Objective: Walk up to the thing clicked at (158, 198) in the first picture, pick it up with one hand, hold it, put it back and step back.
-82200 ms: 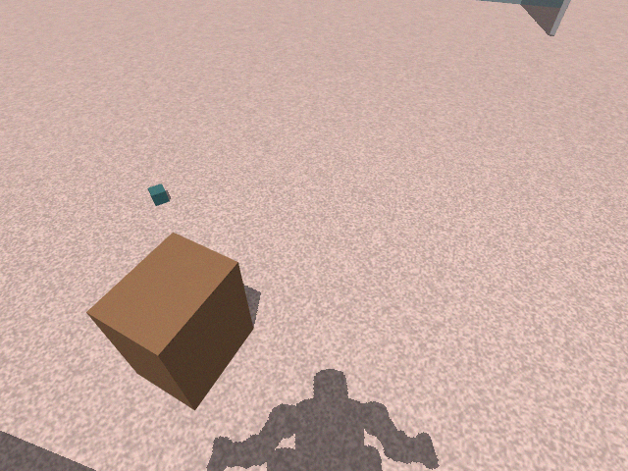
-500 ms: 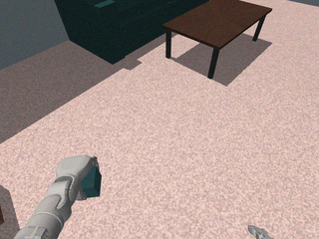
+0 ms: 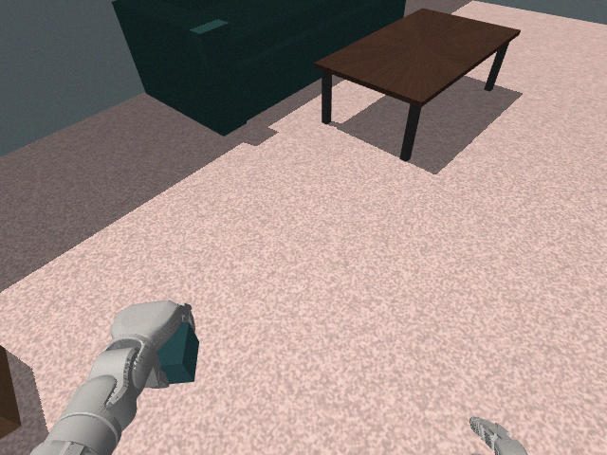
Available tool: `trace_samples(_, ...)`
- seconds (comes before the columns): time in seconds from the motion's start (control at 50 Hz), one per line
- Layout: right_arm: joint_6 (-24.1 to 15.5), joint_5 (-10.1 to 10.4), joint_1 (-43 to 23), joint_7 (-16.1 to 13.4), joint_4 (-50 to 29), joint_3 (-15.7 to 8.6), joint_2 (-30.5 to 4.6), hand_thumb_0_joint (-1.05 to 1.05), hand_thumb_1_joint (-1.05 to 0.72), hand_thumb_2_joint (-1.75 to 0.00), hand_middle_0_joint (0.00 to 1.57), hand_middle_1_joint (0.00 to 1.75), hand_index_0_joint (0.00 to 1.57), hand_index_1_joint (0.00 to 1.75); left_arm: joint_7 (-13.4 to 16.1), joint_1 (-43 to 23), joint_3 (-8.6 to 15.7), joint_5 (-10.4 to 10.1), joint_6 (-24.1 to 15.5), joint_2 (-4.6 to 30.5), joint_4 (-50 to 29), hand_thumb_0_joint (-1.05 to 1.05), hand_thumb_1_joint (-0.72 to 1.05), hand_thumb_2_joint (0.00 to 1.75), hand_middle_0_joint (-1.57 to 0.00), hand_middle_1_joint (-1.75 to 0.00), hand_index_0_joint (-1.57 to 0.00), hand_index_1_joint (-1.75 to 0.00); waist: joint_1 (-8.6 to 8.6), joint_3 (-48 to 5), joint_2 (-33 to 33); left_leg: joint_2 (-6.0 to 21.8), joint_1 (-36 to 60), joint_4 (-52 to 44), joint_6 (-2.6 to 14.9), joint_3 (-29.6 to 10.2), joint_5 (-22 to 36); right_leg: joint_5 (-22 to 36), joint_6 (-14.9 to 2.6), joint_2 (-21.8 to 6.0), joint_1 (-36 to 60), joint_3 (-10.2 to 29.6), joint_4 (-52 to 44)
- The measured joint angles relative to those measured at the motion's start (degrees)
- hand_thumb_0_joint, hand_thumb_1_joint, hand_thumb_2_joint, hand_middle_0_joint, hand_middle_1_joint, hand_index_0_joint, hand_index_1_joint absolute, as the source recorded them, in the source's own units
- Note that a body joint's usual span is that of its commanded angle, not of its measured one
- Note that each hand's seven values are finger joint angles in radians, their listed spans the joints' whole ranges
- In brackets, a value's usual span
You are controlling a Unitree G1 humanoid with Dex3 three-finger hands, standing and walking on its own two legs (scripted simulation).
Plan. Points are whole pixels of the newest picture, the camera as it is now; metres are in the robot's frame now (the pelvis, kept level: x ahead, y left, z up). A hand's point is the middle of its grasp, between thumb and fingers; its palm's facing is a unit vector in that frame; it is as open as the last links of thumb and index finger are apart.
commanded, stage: hold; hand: left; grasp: from above
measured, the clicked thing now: (170, 353) +0.31 +0.21 -0.07
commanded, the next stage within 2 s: crouch in 1.00 s
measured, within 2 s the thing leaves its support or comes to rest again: neither
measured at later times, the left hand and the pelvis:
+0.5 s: hand (153, 360) +0.28 +0.22 -0.03, palm faces -0.44 -0.05 -0.90, open 9.8 cm; pelvis -0.02 +0.00 +0.00, yaw +0 degrees
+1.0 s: hand (151, 353) +0.29 +0.22 -0.02, palm faces -0.45 -0.05 -0.89, open 9.8 cm; pelvis +0.00 +0.00 +0.01, yaw +0 degrees
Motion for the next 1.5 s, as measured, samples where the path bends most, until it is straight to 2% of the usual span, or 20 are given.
trace_samples(0.34,-0.5,0.2,-1.8,-0.9,0.0,0.8,-0.1,0.01,-0.91,-0.9,0.2,0.3,0.2,0.3,-1.4,1.0,0.0,-0.4,-1.2,0.6,-2.9,0.0,0.0,0.61,-0.64,-0.7,-0.67,-0.66,0.53,1.2,0.3,0.0,1.9,-2.1,-0.19,-0.1,2.1,1.7,-0.17,0.0,1.6,0.0,-1.4)
trace_samples(0.62,-0.5,0.5,-2.2,-1.4,-0.8,1.4,0.1,0.01,-0.91,-0.9,0.2,0.3,0.2,0.3,-4.2,2.1,0.2,-1.2,-1.9,1.6,-5.6,0.0,0.0,0.61,-0.64,-0.7,-0.67,-0.66,0.96,1.7,0.5,0.0,3.4,-3.7,-0.19,0.2,2.8,2.4,-0.2,0.0,2.9,0.2,-2.7)
trace_samples(0.8,-0.2,0.5,-3.0,-1.5,-0.4,1.6,0.3,0.01,-0.91,-0.9,0.2,0.3,0.2,0.3,-3.2,2.0,0.3,-0.7,-1.7,1.1,-5.7,0.0,0.0,0.61,-0.64,-0.7,-0.67,-0.66,1.18,2.0,0.5,-0.1,3.9,-4.2,-0.17,0.1,2.8,2.3,-0.18,-0.1,3.4,0.1,-3.2)
trace_samples(1.04,0.2,0.5,-2.7,-1.6,-0.2,1.3,0.3,0.01,-0.91,-0.9,0.2,0.3,0.2,0.3,-3.8,1.2,0.8,-1.0,-1.8,1.6,-4.9,0.0,0.0,0.61,-0.64,-0.7,-0.67,-0.66,1.04,1.8,0.2,-0.1,4.2,-4.7,-0.15,0.0,2.5,2.1,-0.19,-0.1,3.9,-0.1,-4.0)
trace_samples(1.16,0.5,0.5,-2.2,-1.6,-0.2,0.8,0.3,0.01,-0.91,-0.9,0.2,0.3,0.2,0.3,-3.8,1.8,0.7,-0.4,-2.3,1.6,-5.1,0.0,0.0,0.6,-0.64,-0.7,-0.67,-0.66,1.02,1.7,0.1,-0.1,4.4,-4.8,-0.13,0.1,2.2,1.8,-0.18,-0.1,4.1,0.0,-4.1)
trace_samples(1.26,0.6,0.5,-2.1,-1.3,-0.1,0.7,0.4,0.01,-0.9,-0.9,0.2,0.3,0.2,0.3,-1.9,1.8,1.4,0.1,-2.6,1.1,-3.5,0.0,0.02,0.6,-0.62,-0.71,-0.65,-0.67,0.7,1.5,0.0,-0.1,4.0,-4.4,-0.11,-0.1,1.9,1.5,-0.15,-0.2,3.8,-0.1,-3.8)
trace_samples(1.34,0.9,0.3,-2.2,-0.9,-0.3,0.5,0.6,0.01,-0.9,-0.9,0.2,0.3,0.2,0.3,1.0,1.6,2.0,1.1,-3.3,0.6,-0.3,0.0,0.02,0.59,-0.62,-0.72,-0.65,-0.67,0.06,1.6,-0.6,-0.2,2.4,-3.3,-0.13,-0.3,1.5,1.0,-0.16,-0.2,2.2,-0.3,-2.6)
trace_samples(1.42,0.8,-0.4,-2.4,-0.4,0.0,0.2,0.7,0.01,-0.9,-0.9,0.2,0.3,0.2,0.3,5.0,0.1,1.9,3.1,-4.3,0.0,4.6,0.0,0.02,0.59,-0.62,-0.71,-0.65,-0.67,-0.5,1.8,-1.5,-0.2,-1.8,-0.1,-0.22,-0.8,0.6,0.1,-0.2,-0.2,-1.7,-0.7,0.4)
trace_samples(1.5,0.2,-1.4,-2.2,0.6,0.7,-0.4,0.3,0.01,-0.9,-0.9,0.2,0.3,0.21,0.3,9.7,-3.3,1.9,5.9,-5.2,-0.3,10.9,0.0,0.02,0.59,-0.62,-0.71,-0.66,-0.67,-1.14,0.7,-2.4,-0.1,-10.1,6.9,-0.33,-1.4,-1.7,-2.0,-0.25,0.0,-9.5,-1.2,6.6)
